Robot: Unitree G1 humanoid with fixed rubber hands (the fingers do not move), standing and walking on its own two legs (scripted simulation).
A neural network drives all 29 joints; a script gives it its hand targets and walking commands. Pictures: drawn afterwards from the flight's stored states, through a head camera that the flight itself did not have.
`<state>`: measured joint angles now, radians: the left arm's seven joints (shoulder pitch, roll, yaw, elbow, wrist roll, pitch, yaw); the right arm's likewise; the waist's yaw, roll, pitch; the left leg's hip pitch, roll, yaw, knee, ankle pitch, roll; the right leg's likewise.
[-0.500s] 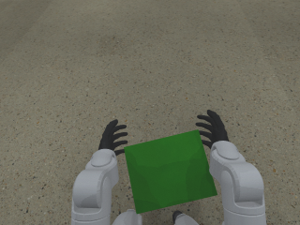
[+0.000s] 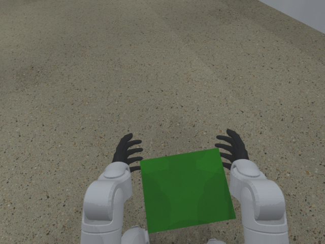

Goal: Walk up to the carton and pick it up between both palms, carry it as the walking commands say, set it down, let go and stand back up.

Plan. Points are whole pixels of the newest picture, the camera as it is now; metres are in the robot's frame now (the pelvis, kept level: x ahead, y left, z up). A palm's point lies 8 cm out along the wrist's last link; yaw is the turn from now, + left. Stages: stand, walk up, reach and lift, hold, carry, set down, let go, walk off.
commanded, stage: carry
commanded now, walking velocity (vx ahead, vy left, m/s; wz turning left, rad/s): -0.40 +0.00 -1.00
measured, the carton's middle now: (182, 187) +0.26 -0.01 -0.04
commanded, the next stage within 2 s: none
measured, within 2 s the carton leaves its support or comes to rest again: neither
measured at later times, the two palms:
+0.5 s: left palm out of the picture +0.09 +0.07 +0.08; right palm out of the picture +0.01 -0.17 +0.09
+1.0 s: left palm out of the picture -0.11 +0.00 +0.10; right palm out of the picture -0.31 -0.15 +0.10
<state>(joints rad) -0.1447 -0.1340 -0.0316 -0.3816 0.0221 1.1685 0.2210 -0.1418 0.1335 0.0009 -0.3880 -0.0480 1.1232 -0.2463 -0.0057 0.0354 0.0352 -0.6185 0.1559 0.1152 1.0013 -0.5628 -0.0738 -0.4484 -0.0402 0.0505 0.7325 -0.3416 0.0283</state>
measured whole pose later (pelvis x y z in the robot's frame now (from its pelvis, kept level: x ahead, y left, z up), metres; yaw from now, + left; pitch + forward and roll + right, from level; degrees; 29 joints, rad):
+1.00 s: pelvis -0.37 +0.15 +0.01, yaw -53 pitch +4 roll +4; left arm -0.12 -0.13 -0.02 -0.48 0.06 1.15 0.20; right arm -0.17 0.14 0.04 -0.45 -0.04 1.14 -0.26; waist -0.05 -0.04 0.01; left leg -0.46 -0.08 0.00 0.87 -0.46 -0.01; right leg -0.54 0.03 0.29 0.41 0.05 0.07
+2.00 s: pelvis -0.48 +0.38 +0.02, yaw -69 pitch +4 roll -2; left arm -0.15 -0.13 -0.06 -0.38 0.05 1.23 0.26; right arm -0.11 0.13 0.01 -0.39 -0.06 1.20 -0.24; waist 0.01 0.00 -0.11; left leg -0.35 0.05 0.12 0.59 -0.30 0.04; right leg -0.33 0.01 -0.07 0.48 -0.21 0.00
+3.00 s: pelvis -0.48 +0.41 +0.02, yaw -68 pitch +3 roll -1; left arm -0.23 -0.15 -0.01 -0.23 0.09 1.18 0.23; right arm -0.21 0.14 -0.03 -0.25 -0.09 1.18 -0.22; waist 0.01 -0.01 -0.11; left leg -0.34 0.00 0.14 0.53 -0.24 0.07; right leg -0.35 -0.03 -0.06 0.50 -0.19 0.01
